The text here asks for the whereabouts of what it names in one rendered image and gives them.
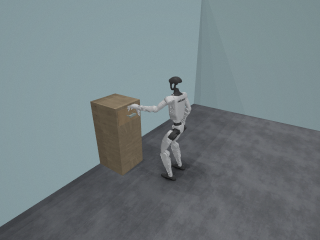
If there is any robot left hand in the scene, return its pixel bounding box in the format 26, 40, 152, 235
127, 104, 140, 116

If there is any robot left upper arm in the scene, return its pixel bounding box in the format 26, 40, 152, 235
153, 96, 175, 113

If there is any robot right forearm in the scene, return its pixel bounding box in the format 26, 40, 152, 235
181, 111, 191, 122

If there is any handle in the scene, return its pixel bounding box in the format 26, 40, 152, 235
126, 113, 137, 118

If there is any cabinet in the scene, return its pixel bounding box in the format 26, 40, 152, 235
90, 93, 143, 176

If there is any robot right upper arm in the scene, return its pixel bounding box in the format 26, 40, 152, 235
181, 92, 192, 113

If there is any robot left forearm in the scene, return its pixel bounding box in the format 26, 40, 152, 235
137, 105, 156, 113

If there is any robot head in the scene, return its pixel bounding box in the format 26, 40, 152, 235
168, 76, 183, 96

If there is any robot left shin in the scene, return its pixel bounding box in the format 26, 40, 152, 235
160, 152, 173, 177

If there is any drawer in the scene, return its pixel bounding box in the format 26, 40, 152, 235
117, 103, 139, 126

